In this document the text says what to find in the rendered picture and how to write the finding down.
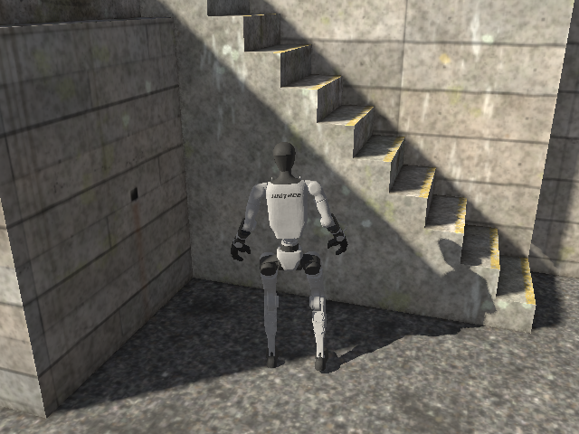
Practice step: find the stairs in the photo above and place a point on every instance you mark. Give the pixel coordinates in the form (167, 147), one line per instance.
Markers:
(409, 250)

